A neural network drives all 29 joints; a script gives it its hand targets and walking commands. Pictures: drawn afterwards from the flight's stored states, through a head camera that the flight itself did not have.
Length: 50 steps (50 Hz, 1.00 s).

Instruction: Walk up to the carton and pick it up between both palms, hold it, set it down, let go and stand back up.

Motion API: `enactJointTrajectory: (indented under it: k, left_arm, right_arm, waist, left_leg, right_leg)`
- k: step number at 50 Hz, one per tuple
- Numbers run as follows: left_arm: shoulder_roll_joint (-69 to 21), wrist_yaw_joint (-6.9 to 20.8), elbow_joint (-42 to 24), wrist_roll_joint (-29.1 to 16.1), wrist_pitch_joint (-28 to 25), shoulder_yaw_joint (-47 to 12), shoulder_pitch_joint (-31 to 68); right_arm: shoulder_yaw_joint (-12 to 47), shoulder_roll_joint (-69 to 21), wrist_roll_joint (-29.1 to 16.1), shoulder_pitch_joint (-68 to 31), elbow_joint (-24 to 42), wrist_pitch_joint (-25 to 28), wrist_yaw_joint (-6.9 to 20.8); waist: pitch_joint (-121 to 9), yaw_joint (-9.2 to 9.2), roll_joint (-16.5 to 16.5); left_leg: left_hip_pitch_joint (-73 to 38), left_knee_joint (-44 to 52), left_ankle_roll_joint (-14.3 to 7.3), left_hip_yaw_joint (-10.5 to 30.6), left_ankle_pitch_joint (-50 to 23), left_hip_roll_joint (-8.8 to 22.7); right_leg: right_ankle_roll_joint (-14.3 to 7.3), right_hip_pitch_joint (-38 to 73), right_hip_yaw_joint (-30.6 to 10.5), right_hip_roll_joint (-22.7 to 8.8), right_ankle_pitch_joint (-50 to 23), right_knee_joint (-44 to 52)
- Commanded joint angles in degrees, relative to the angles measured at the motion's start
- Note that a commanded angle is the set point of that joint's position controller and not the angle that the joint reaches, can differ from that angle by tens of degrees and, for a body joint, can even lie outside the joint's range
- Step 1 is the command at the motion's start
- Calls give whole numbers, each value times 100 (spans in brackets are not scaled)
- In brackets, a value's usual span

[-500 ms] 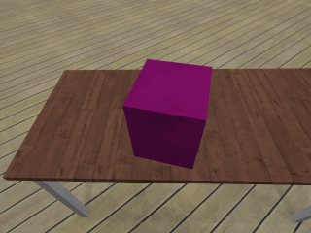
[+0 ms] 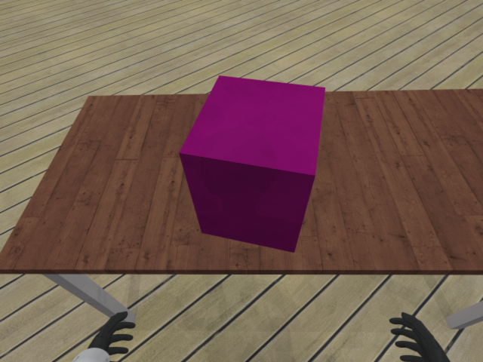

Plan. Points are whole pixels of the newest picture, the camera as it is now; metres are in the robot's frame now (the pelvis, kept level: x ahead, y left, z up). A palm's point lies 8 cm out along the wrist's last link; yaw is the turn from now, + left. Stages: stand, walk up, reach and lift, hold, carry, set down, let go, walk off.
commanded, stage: reach and lift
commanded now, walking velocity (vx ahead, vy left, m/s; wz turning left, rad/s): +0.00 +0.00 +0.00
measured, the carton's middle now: (257, 166) +0.47 -0.02 +0.03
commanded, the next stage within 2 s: none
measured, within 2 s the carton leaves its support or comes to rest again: neither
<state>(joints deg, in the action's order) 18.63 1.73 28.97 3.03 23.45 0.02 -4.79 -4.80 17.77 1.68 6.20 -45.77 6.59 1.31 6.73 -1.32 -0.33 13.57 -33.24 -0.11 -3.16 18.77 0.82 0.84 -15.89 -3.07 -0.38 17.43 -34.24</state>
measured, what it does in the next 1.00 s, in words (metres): stands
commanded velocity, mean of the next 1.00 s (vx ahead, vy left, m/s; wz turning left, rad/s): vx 0.00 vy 0.00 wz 0.00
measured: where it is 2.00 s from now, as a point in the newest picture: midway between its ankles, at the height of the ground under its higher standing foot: outside the picture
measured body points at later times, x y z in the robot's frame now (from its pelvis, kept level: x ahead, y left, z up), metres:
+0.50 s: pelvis -0.01 +0.01 +0.02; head +0.02 +0.02 +0.46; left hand +0.17 +0.26 -0.06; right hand +0.13 -0.24 -0.06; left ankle -0.01 +0.12 -0.73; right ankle +0.01 -0.13 -0.73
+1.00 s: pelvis +0.00 +0.01 +0.02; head +0.04 +0.02 +0.46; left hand +0.18 +0.26 -0.02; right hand +0.16 -0.19 -0.01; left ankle -0.01 +0.12 -0.73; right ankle +0.01 -0.13 -0.73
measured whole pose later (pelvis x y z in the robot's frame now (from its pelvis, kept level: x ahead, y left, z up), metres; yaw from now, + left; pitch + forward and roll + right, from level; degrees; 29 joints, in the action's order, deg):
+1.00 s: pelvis +0.00 +0.01 +0.02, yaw +0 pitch -1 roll +0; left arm 22.6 6.2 9.0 -11.2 3.7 0.0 -18.0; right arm 0.6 2.8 -5.1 26.6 -4.4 2.8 -9.9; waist 6.8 1.9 -1.3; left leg 7.5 -20.6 -0.4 -3.2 11.9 0.9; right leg 1.0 -8.1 -2.9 -0.4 8.9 -18.1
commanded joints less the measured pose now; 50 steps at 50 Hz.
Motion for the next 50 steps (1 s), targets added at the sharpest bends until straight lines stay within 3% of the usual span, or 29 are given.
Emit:
enactJointTrajectory:
  k: [1,2,4,6,8,9,11,14,17,18,19,21,24,26,27,30,35,37,41,43,44,45,47,48,50]
  left_arm:
    - [970,-32,-1081,98,-356,741,-18]
    - [929,-27,-1094,101,-381,742,-62]
    - [913,-40,-1309,25,-558,738,-134]
    - [894,-56,-1450,-82,-623,598,-178]
    - [847,-59,-1255,-63,-615,535,-330]
    - [859,-35,-1337,-132,-645,561,-366]
    - [747,-69,-1577,-262,-768,557,-350]
    - [787,-78,-1723,-341,-835,413,-386]
    - [814,-94,-1779,-515,-986,449,-459]
    - [831,-89,-1899,-586,-999,428,-326]
    - [786,-63,-1948,-673,-1051,388,-484]
    - [881,-70,-2144,-727,-1133,418,-525]
    - [951,36,-2176,-875,-1215,450,-662]
    - [1020,79,-2239,-870,-1264,565,-816]
    - [1093,75,-2410,-892,-1298,609,-813]
    - [1121,156,-2507,-1042,-1478,597,-888]
    - [1096,214,-2809,-1115,-1689,648,-1152]
    - [1154,280,-2917,-1231,-1866,614,-1276]
    - [1297,339,-3077,-1378,-2042,646,-1336]
    - [1406,400,-3213,-1533,-2118,588,-1452]
    - [1372,383,-3317,-1575,-2196,571,-1362]
    - [1412,420,-3157,-1563,-2209,635,-1484]
    - [1434,495,-3221,-1665,-2291,533,-1587]
    - [1449,472,-3576,-1719,-2380,525,-1569]
    - [1488,479,-3646,-1797,-2515,499,-1506]
  right_arm:
    - [-193,581,-158,481,803,296,-283]
    - [-130,534,-198,498,899,277,-289]
    - [-268,472,-158,607,1162,314,-313]
    - [-340,491,-203,647,1283,306,-309]
    - [-303,397,-222,760,1317,292,-330]
    - [-283,404,-231,769,1448,295,-356]
    - [-328,277,-240,772,1617,315,-345]
    - [-432,276,-254,911,1821,264,-325]
    - [-364,15,-299,1025,2301,227,-393]
    - [-291,-136,-326,1076,2457,185,-423]
    - [-252,-194,-345,1127,2612,160,-437]
    - [-267,-242,-341,1258,2831,74,-461]
    - [-207,-382,-376,1408,3238,-48,-589]
    - [-104,-456,-444,1597,3440,-120,-644]
    - [-18,-479,-446,1613,3531,-149,-685]
    - [13,-757,-465,1869,3902,-255,-823]
    - [189,-895,-634,2069,4298,-158,-929]
    - [138,-952,-639,2228,4408,-109,-986]
    - [261,-1047,-715,2244,4757,-119,-1100]
    - [240,-1044,-658,2382,4999,-77,-1188]
    - [291,-1112,-746,2361,4940,-80,-1191]
    - [340,-1093,-702,2500,4945,-103,-1207]
    - [476,-1226,-751,2565,5211,-91,-1280]
    - [395,-1245,-786,2607,5274,-23,-1289]
    - [489,-1350,-790,2549,5505,48,-1326]
  waist:
    - [-1172,102,-588]
    - [-1089,156,-476]
    - [-1221,135,-560]
    - [-1253,97,-247]
    - [-900,136,-192]
    - [-956,220,-228]
    - [-1012,192,-58]
    - [-913,168,48]
    - [-782,235,-2]
    - [-768,177,29]
    - [-844,282,-2]
    - [-845,258,53]
    - [-829,255,-150]
    - [-899,277,20]
    - [-937,380,120]
    - [-923,319,-142]
    - [-1183,407,102]
    - [-1224,385,-32]
    - [-1196,447,200]
    - [-1231,406,101]
    - [-1250,432,247]
    - [-1164,448,83]
    - [-1272,486,101]
    - [-1327,497,295]
    - [-1486,548,233]
  left_leg:
    - [-1145,568,157,-311,-1374,-208]
    - [-1110,657,166,-346,-1275,-223]
    - [-1303,754,195,-291,-1529,-184]
    - [-1515,814,294,-317,-1637,-145]
    - [-1344,1003,277,-330,-1544,-150]
    - [-1323,1002,257,-348,-1623,-157]
    - [-1316,1145,285,-341,-1643,-119]
    - [-1363,1286,341,-287,-1566,-7]
    - [-1143,1469,260,-331,-1181,-16]
    - [-1120,1559,260,-400,-1017,-29]
    - [-987,1581,269,-417,-1191,-68]
    - [-1059,1632,283,-394,-1211,-10]
    - [-1052,1658,237,-430,-1206,-65]
    - [-1073,1657,228,-511,-1215,-127]
    - [-970,1632,251,-497,-1370,-147]
    - [-988,1667,193,-455,-1197,-87]
    - [-1185,1579,210,-399,-1778,-101]
    - [-1228,1543,214,-348,-2017,-103]
    - [-1249,1611,186,-296,-1650,-15]
    - [-1224,1514,205,-308,-1806,0]
    - [-1211,1531,221,-250,-1884,-26]
    - [-1229,1501,195,-255,-1988,-26]
    - [-1338,1426,197,-281,-1976,-13]
    - [-1301,1407,252,-211,-2172,-17]
    - [-1282,1344,220,-227,-2013,-1]
  right_leg:
    - [42,1078,390,93,-3056,619]
    - [32,1036,363,84,-2798,704]
    - [-26,1106,380,154,-2805,830]
    - [-74,857,397,186,-2429,976]
    - [-94,1098,418,170,-2356,1126]
    - [-95,1153,380,163,-2427,1149]
    - [-119,1116,407,206,-2142,1224]
    - [-131,1100,413,243,-1762,1336]
    - [-134,1247,403,205,-1397,1455]
    - [-149,1239,381,209,-1329,1526]
    - [-150,1451,309,187,-1474,1477]
    - [-138,1341,308,197,-1331,1553]
    - [-130,1463,223,158,-1424,1674]
    - [-105,1567,175,90,-1585,1695]
    - [-106,1653,93,37,-1650,1684]
    - [-96,1599,88,16,-1608,1731]
    - [-77,1635,86,-4,-2001,1736]
    - [-70,1668,58,16,-2281,1739]
    - [-92,1559,82,-4,-1675,1795]
    - [-127,1519,79,-24,-1862,1791]
    - [-123,1568,58,-11,-1812,1794]
    - [-119,1529,70,-31,-1922,1816]
    - [-137,1468,51,-20,-1862,1842]
    - [-173,1450,50,4,-1901,1799]
    - [-164,1486,59,-31,-1754,1797]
